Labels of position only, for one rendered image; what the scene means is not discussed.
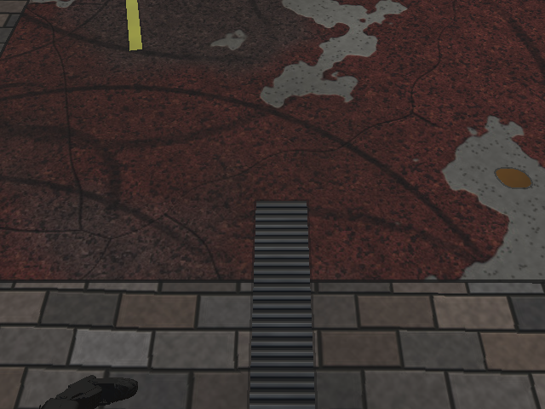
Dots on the robot left hand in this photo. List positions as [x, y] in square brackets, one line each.
[90, 392]

